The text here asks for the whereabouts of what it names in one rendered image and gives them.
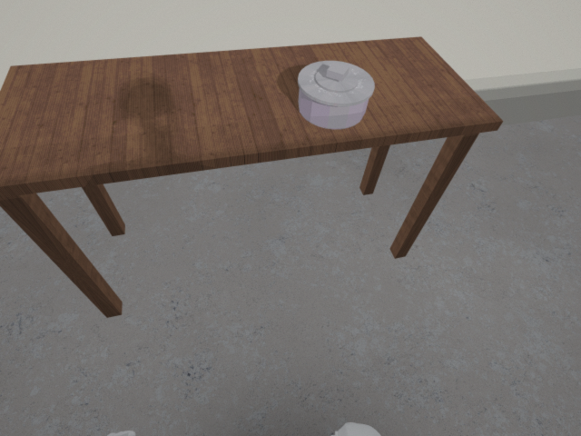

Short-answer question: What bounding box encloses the knob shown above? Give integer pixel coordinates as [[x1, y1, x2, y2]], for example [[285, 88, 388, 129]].
[[326, 62, 350, 81]]

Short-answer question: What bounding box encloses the table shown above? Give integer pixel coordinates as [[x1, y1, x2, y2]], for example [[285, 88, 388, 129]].
[[0, 37, 503, 318]]

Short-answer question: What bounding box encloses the lid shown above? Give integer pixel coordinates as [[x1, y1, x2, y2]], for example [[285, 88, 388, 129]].
[[298, 61, 375, 106]]

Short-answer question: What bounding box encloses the pot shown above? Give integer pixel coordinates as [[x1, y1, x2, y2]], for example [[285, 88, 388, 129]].
[[298, 90, 369, 130]]

